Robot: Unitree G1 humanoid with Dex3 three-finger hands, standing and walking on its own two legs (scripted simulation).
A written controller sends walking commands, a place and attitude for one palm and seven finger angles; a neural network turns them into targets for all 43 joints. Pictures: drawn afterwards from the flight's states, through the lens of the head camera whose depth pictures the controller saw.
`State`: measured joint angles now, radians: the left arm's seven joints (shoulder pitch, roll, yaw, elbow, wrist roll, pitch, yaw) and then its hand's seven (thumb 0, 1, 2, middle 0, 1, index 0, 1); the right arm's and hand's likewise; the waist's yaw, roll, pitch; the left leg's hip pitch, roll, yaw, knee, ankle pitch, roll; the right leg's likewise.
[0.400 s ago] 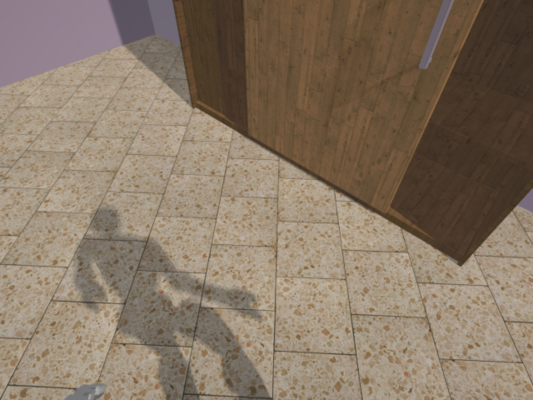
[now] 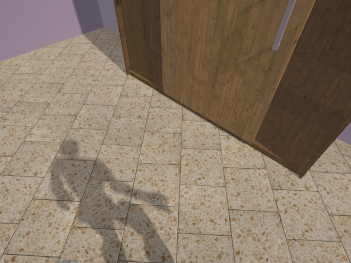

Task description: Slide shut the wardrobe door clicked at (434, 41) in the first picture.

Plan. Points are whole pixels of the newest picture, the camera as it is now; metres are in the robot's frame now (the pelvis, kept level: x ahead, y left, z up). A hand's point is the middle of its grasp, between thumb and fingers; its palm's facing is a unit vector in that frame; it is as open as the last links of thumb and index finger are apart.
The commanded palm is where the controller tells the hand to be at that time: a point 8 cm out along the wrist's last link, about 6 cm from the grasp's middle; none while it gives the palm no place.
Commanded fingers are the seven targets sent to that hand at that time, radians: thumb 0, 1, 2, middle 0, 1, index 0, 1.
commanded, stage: stand and wait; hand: left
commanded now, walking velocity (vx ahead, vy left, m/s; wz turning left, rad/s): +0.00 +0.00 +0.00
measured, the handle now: (289, 11) +1.09 -0.44 +0.16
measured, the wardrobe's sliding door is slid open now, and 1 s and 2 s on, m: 0.37 0.37 0.37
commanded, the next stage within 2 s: look at it before walking up in 0.42 s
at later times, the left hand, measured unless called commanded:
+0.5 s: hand out of the picture +0.07 +0.24 -0.15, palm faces -0.03 -0.94 -0.34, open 7.4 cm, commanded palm none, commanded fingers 0.00 0.90 0.90 -0.20 -0.30 -0.20 -0.30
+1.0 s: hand out of the picture +0.06 +0.25 -0.15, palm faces -0.03 -0.94 -0.34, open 7.4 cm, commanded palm none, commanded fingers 0.00 0.90 0.90 -0.20 -0.30 -0.20 -0.30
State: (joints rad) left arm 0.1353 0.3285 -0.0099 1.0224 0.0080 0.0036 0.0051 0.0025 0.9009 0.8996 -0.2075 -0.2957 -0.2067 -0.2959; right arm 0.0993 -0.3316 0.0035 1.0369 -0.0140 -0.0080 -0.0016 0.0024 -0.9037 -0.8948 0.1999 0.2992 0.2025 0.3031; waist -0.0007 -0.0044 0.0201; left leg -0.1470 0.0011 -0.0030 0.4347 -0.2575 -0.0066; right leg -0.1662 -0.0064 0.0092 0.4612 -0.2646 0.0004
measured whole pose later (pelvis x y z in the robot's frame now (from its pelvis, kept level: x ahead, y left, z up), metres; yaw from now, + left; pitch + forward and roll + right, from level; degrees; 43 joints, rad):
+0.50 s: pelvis -0.02 -0.01 +0.00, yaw +0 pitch -2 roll +0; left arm 0.14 0.34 -0.01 1.08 0.01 0.00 0.00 0.00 0.90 0.90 -0.21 -0.30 -0.21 -0.30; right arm 0.14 -0.34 0.01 1.11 -0.01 -0.01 0.00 0.00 -0.90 -0.89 0.20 0.30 0.20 0.30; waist -0.01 0.00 0.02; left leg -0.14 0.01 0.00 0.39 -0.21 -0.02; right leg -0.16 0.01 0.01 0.41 -0.21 -0.01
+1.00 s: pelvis -0.01 +0.00 +0.00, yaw +0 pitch -2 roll +0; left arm 0.14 0.34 -0.01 1.08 0.01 0.00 0.00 0.00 0.90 0.90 -0.21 -0.30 -0.21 -0.30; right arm 0.13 -0.34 0.01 1.11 -0.01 -0.01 0.00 0.00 -0.90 -0.89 0.20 0.30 0.20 0.30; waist 0.00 0.00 0.03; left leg -0.14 0.01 0.00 0.37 -0.20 -0.01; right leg -0.16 0.00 0.01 0.39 -0.20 0.00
